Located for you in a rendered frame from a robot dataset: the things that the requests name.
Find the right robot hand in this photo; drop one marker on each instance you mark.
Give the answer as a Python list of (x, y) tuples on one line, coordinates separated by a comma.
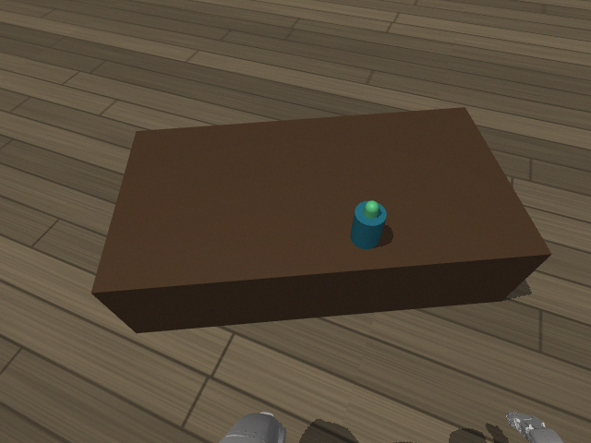
[(532, 428)]

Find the bottle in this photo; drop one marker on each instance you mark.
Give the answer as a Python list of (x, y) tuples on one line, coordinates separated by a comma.
[(368, 222)]

